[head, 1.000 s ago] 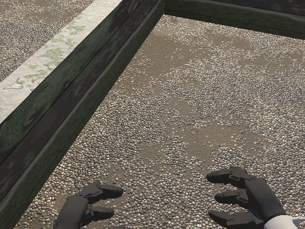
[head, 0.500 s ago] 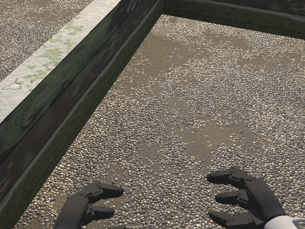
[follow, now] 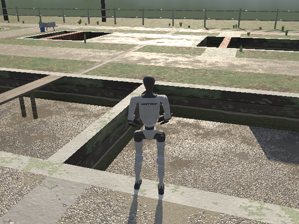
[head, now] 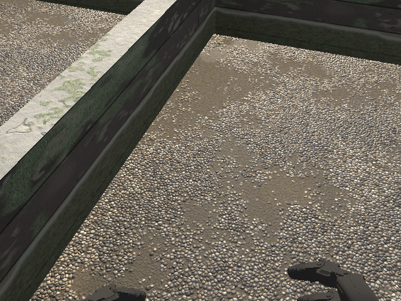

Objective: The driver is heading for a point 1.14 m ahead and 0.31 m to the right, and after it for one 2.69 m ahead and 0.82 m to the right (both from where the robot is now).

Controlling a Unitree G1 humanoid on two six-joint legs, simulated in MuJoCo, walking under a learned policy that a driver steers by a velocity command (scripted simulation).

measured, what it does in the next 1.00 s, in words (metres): stands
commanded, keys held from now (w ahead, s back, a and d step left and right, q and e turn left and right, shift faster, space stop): shift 0.32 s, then w+shift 0.10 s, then shift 0.58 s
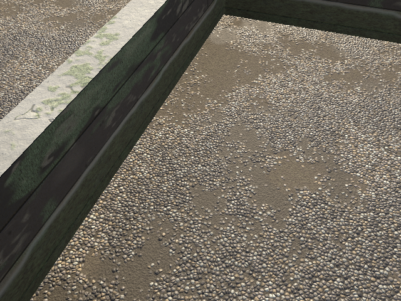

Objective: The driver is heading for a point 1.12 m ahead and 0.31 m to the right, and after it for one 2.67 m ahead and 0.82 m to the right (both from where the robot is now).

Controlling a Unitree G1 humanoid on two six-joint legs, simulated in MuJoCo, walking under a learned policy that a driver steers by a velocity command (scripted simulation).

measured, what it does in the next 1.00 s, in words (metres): stands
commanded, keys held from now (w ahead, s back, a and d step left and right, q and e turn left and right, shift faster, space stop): shift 1.00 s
